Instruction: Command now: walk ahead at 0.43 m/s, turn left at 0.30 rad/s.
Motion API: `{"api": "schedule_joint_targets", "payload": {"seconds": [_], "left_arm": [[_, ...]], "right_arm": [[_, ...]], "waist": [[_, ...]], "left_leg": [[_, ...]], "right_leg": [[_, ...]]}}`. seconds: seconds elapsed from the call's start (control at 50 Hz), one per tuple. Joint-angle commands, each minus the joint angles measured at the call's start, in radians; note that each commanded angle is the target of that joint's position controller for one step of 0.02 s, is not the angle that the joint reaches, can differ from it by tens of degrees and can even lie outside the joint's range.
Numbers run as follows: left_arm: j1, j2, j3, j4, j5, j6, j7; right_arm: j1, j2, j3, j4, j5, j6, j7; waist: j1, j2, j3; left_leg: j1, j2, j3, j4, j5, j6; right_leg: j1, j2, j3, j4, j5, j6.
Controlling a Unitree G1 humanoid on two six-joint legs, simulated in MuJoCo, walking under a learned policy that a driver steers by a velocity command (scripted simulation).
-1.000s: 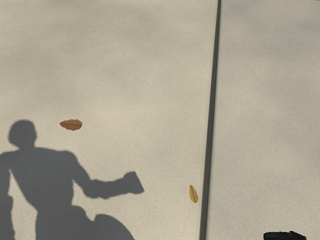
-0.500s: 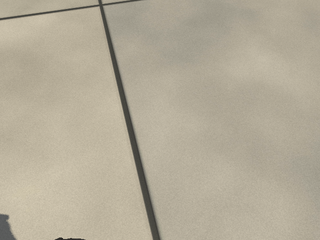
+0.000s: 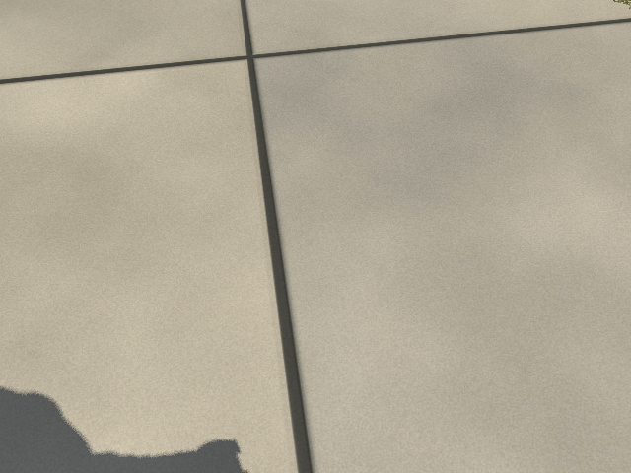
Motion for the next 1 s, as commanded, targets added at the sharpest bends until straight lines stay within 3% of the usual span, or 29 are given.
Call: {"api": "schedule_joint_targets", "payload": {"seconds": [0.02,0.04,0.06,0.08,0.1,0.12,0.14,0.16,0.18,0.2,0.24,0.28,0.36,0.48,0.52,0.54,0.56,0.58,0.6,0.64,0.76,1.0], "left_arm": [[0.031,0.159,0.025,-0.01,0.006,-0.001,0.022],[0.02,0.172,0.027,-0.009,0.004,0.004,0.023],[-0.021,0.174,0.023,-0.025,-0.014,0.001,0.02],[0.057,0.073,-0.001,-0.07,-0.046,-0.008,0.006],[0.114,0.115,0.014,-0.043,-0.046,0.0,0.006],[0.036,0.118,0.014,-0.056,-0.031,0.006,0.005],[-0.022,0.104,0.009,-0.069,-0.024,0.004,0.002],[-0.041,0.105,0.012,-0.065,-0.012,0.013,-0.001],[-0.027,0.102,0.013,-0.062,0.003,0.033,-0.005],[-0.002,0.086,0.012,-0.051,0.011,0.053,-0.009],[0.03,0.055,0.008,-0.04,0.003,0.073,-0.013],[0.018,0.052,0.008,-0.034,0.0,0.081,-0.011],[-0.075,0.057,0.008,-0.038,-0.002,0.095,-0.001],[-0.115,0.051,0.001,-0.011,-0.009,0.1,0.023],[-0.073,0.038,-0.008,0.014,-0.006,0.087,0.03],[-0.043,0.071,-0.004,0.03,0.0,0.076,0.035],[-0.035,0.128,0.003,0.034,0.006,0.066,0.036],[-0.103,0.093,-0.006,0.045,-0.016,0.069,0.026],[-0.128,0.049,-0.014,0.035,-0.015,0.067,0.014],[-0.104,0.043,-0.017,0.059,-0.014,0.067,0.015],[-0.087,0.043,-0.015,0.102,-0.018,0.068,0.023],[-0.072,0.019,-0.024,0.163,-0.017,0.074,0.025]], "right_arm": [[0.059,-0.078,-0.018,-0.043,-0.01,-0.025,-0.012],[0.2,-0.099,-0.028,0.003,-0.016,-0.038,-0.019],[0.335,-0.128,-0.04,0.043,-0.034,-0.052,-0.028],[0.394,-0.259,-0.071,0.055,-0.046,-0.052,-0.038],[0.404,-0.249,-0.072,0.063,0.016,-0.048,-0.031],[0.295,-0.223,-0.066,0.044,0.04,-0.044,-0.033],[0.206,-0.147,-0.044,0.033,0.036,-0.041,-0.035],[0.158,-0.097,-0.028,0.03,0.032,-0.039,-0.037],[0.127,-0.075,-0.017,0.033,0.035,-0.038,-0.042],[0.129,-0.074,-0.012,0.04,0.029,-0.042,-0.042],[0.139,-0.106,-0.015,0.054,0.017,-0.053,-0.041],[0.134,-0.114,-0.012,0.06,0.013,-0.055,-0.042],[0.156,-0.104,-0.002,0.081,0.011,-0.037,-0.048],[0.159,-0.087,0.008,0.11,0.0,-0.014,-0.064],[0.138,-0.087,0.011,0.117,0.012,-0.01,-0.07],[0.157,-0.071,0.016,0.117,0.013,-0.014,-0.07],[0.232,-0.059,0.013,0.124,0.014,-0.017,-0.066],[0.281,-0.013,0.023,0.161,0.025,-0.005,-0.067],[0.253,-0.049,0.018,0.178,0.02,0.001,-0.072],[0.187,-0.071,0.01,0.177,0.023,0.004,-0.073],[0.192,-0.035,0.023,0.226,0.022,0.002,-0.079],[0.221,-0.013,0.037,0.297,0.021,0.009,-0.089]], "waist": [[-0.063,-0.117,-0.025],[-0.119,-0.122,-0.089],[-0.198,-0.096,-0.16],[-0.149,0.152,-0.302],[-0.123,0.083,-0.454],[-0.096,-0.003,-0.333],[-0.076,-0.02,-0.177],[-0.048,-0.052,-0.09],[-0.017,-0.037,-0.055],[-0.002,-0.02,-0.052],[0.018,-0.002,-0.086],[0.021,0.022,-0.101],[-0.017,0.069,-0.096],[-0.043,0.065,-0.043],[-0.01,0.021,-0.032],[-0.019,-0.021,-0.05],[-0.079,-0.107,-0.063],[-0.105,-0.186,-0.058],[-0.08,-0.128,-0.009],[-0.051,-0.105,0.005],[-0.043,-0.041,-0.005],[-0.042,-0.028,0.017]], "left_leg": [[0.14,-0.1,0.069,-0.054,-0.107,0.057],[0.282,-0.113,0.043,-0.121,-0.064,0.08],[0.513,-0.042,-0.039,-0.201,0.125,0.12],[0.874,0.303,-0.425,-0.108,0.688,0.272],[0.95,0.414,-0.641,-0.139,1.014,0.38],[0.797,0.369,-0.487,-0.186,0.922,0.339],[0.647,0.319,-0.393,-0.249,0.786,0.288],[0.531,0.264,-0.32,-0.304,0.68,0.232],[0.434,0.22,-0.257,-0.347,0.631,0.197],[0.372,0.197,-0.212,-0.36,0.661,0.176],[0.341,0.172,-0.155,-0.363,0.744,0.173],[0.354,0.152,-0.121,-0.363,0.734,0.154],[0.39,0.131,-0.118,-0.365,0.545,0.102],[0.386,0.175,-0.219,-0.35,0.242,0.131],[0.359,0.16,-0.231,-0.305,0.183,0.091],[0.328,0.135,-0.236,-0.284,0.121,0.052],[0.303,0.066,-0.192,-0.254,-0.007,0.027],[0.396,0.014,-0.152,-0.326,-0.158,0.008],[0.43,0.023,-0.167,-0.335,-0.126,0.003],[0.447,0.044,-0.181,-0.329,-0.039,0.006],[0.439,0.055,-0.179,-0.343,-0.019,-0.01],[0.438,0.064,-0.176,-0.338,-0.029,-0.017]], "right_leg": [[-0.007,-0.308,-0.001,0.307,1.344,-0.007],[-0.042,-0.3,0.003,0.484,1.306,-0.002],[-0.198,-0.264,-0.021,0.719,1.051,0.006],[-0.561,-0.095,-0.058,1.146,0.172,0.051],[-0.666,-0.012,0.119,1.326,-0.231,0.056],[-0.686,-0.077,0.188,1.301,-0.131,0.053],[-0.717,-0.11,0.171,1.222,-0.09,0.054],[-0.696,-0.139,0.16,1.144,-0.066,0.056],[-0.639,-0.151,0.15,1.075,-0.045,0.066],[-0.573,-0.148,0.139,1.033,-0.022,0.073],[-0.526,-0.134,0.12,0.972,0.018,0.091],[-0.534,-0.138,0.112,0.885,0.061,0.101],[-0.538,-0.151,0.1,0.698,0.119,0.107],[-0.45,-0.14,0.103,0.467,0.03,0.09],[-0.328,-0.15,0.115,0.233,0.191,0.073],[-0.241,-0.216,0.185,0.201,0.32,0.061],[-0.19,-0.306,0.268,0.231,0.54,0.031],[-0.309,-0.316,0.279,0.226,0.489,-0.013],[-0.365,-0.275,0.256,0.206,0.39,0.008],[-0.36,-0.218,0.211,0.196,0.328,0.04],[-0.296,-0.216,0.206,0.192,0.349,0.032],[-0.299,-0.204,0.201,0.177,0.326,0.028]]}}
